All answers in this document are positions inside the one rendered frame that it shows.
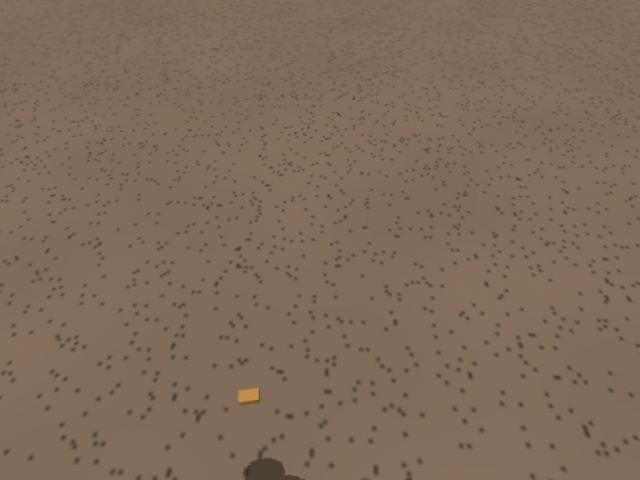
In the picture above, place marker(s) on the small box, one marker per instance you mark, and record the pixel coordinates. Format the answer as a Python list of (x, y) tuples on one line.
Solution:
[(249, 396)]

